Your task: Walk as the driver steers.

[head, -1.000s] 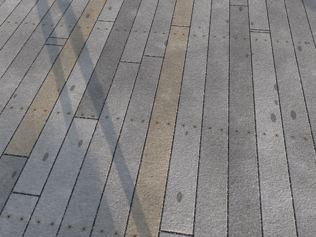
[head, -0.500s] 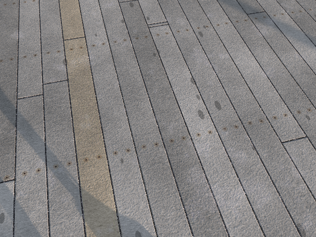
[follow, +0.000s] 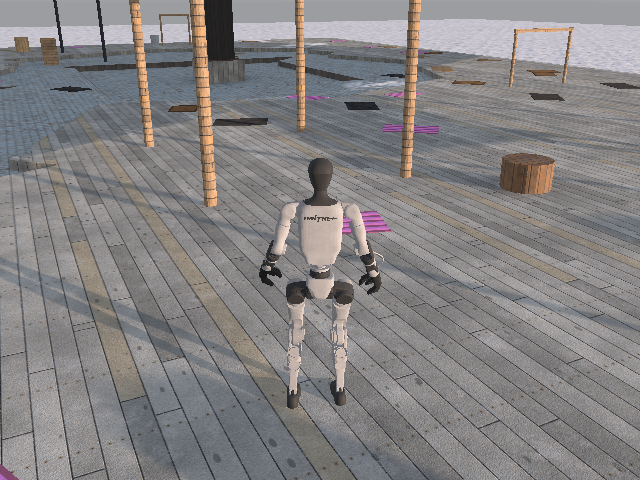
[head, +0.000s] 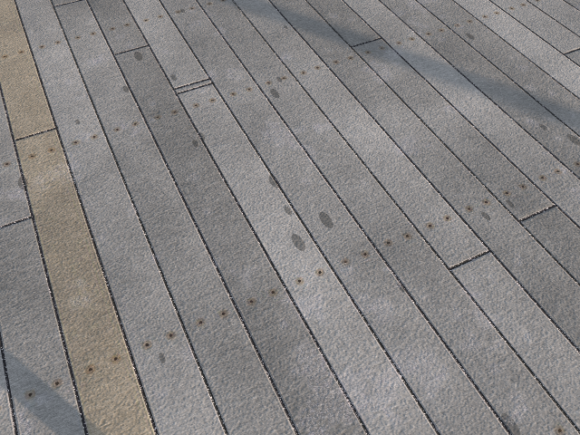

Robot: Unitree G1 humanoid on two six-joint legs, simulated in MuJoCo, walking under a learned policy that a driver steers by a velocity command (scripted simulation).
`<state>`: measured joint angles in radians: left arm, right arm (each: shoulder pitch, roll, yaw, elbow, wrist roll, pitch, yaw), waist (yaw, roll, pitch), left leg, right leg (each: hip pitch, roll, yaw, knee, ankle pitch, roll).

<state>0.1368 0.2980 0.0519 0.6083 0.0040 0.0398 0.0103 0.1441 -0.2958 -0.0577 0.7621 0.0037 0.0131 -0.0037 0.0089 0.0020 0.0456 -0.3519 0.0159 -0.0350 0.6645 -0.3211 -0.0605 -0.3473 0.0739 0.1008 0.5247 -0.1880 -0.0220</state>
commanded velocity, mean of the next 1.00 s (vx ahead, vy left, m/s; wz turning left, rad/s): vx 0.13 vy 0.00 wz -0.01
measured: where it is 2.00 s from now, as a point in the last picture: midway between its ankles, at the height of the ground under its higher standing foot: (255, 337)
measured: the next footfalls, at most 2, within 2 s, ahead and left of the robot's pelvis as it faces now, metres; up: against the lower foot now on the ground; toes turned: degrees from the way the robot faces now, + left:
left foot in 0.02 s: +0.05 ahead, +0.14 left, +0.00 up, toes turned -1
left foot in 1.30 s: +0.47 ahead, +0.14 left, +0.00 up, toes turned +14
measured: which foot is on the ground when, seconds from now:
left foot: up 0.00-0.00, down 0.02-0.82, up 0.84-1.00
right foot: down 0.00-1.00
